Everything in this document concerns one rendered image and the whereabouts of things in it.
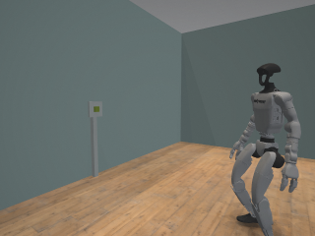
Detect right robot upper arm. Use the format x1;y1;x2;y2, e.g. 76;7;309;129
250;92;258;124

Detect left robot hand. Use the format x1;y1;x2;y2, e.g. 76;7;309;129
280;163;299;193

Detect robot left forearm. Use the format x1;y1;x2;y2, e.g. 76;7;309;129
284;122;301;164

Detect robot right forearm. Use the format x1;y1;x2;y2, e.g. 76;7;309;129
239;119;256;144

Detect right robot hand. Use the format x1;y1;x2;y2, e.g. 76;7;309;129
229;141;245;160

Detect humanoid robot head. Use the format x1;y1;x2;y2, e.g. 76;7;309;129
257;63;281;93

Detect left robot upper arm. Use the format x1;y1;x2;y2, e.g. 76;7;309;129
273;91;301;133

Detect panel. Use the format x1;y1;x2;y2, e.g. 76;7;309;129
88;101;102;177

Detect robot torso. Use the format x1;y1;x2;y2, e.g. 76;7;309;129
253;88;284;157

